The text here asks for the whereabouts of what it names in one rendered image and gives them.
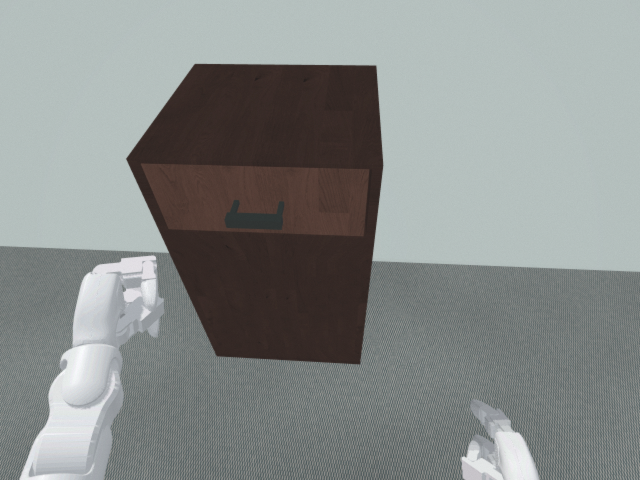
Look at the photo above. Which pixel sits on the drawer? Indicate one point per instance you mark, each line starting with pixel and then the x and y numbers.
pixel 318 201

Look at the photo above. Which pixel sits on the robot left hand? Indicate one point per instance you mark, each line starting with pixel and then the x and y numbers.
pixel 101 302

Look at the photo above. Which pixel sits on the cabinet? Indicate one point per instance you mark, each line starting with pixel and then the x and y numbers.
pixel 298 297

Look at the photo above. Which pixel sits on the handle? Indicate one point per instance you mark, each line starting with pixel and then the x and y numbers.
pixel 254 220

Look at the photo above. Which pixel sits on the robot right hand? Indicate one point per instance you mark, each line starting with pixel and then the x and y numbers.
pixel 508 458

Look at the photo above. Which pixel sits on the robot left forearm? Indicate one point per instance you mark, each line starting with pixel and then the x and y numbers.
pixel 84 399

